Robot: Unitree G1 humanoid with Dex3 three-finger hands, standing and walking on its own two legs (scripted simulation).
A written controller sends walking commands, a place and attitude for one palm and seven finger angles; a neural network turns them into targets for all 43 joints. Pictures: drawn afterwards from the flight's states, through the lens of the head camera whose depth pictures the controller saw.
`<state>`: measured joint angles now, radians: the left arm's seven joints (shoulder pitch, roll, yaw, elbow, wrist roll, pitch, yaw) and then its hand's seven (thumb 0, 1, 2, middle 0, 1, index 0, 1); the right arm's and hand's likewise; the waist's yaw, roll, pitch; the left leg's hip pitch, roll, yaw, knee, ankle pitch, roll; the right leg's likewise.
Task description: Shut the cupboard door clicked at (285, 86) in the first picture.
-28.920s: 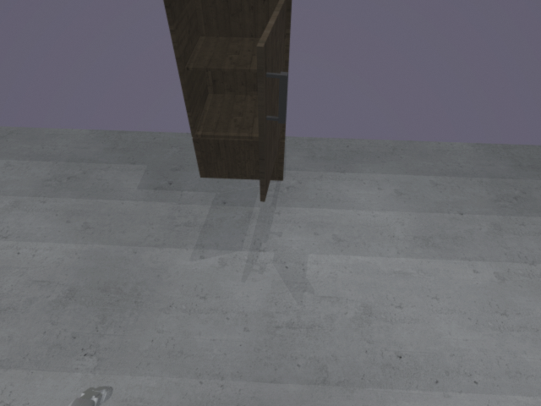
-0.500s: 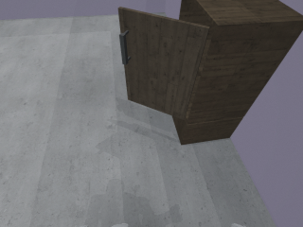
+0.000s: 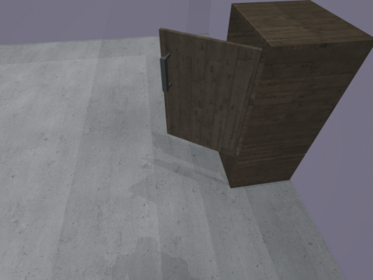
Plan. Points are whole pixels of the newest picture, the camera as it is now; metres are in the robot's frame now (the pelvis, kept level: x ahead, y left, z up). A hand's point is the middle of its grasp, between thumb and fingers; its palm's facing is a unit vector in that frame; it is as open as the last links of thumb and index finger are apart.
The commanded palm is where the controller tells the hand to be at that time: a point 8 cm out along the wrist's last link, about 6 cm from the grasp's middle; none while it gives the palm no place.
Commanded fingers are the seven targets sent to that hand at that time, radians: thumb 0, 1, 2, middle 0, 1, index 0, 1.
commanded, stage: let the arm hang, fingers relaxed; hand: left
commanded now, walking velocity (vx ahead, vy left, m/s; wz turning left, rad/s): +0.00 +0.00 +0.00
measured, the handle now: (167, 73) +0.92 +0.15 -0.05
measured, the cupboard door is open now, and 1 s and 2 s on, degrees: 55 55 55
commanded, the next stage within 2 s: look to check the result in 0.32 s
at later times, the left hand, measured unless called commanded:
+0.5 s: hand out of the picture -0.03 +0.13 -0.18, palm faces +0.05 -0.99 -0.15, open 7.4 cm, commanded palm none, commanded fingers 0.00 0.90 0.90 -0.20 -0.30 -0.20 -0.30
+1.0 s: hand out of the picture -0.01 +0.12 -0.18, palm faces +0.05 -0.99 -0.16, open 7.4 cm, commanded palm none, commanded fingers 0.00 0.90 0.90 -0.20 -0.30 -0.20 -0.30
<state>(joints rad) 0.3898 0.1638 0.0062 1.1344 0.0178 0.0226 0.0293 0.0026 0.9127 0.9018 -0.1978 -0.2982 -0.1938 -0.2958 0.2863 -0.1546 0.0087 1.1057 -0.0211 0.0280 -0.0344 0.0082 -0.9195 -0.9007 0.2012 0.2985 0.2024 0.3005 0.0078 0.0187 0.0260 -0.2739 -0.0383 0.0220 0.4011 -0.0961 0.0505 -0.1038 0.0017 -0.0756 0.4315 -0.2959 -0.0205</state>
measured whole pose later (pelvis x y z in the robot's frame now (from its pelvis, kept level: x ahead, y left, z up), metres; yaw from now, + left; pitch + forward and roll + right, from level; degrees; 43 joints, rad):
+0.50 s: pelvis +0.01 -0.02 +0.00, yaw +0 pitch -2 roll +0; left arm 0.37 0.10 0.00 1.14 0.01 0.00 0.04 0.00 0.91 0.90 -0.20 -0.30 -0.20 -0.30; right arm 0.33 -0.10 0.01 1.15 -0.02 0.02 -0.04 0.00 -0.91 -0.90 0.20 0.30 0.20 0.30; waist -0.01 0.00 0.03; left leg -0.27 -0.02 0.02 0.43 -0.12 0.03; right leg -0.09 0.02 -0.08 0.44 -0.31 -0.04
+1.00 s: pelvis +0.03 -0.03 +0.00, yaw +0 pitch -2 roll +0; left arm 0.36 0.11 0.00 1.14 0.01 0.00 0.05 0.00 0.91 0.90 -0.20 -0.30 -0.19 -0.30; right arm 0.28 -0.13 0.01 1.15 -0.02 0.01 -0.05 0.01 -0.92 -0.90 0.20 0.30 0.20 0.30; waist 0.00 -0.01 0.04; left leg -0.24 -0.01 0.01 0.43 -0.16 0.01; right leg -0.04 0.03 -0.08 0.40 -0.32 -0.05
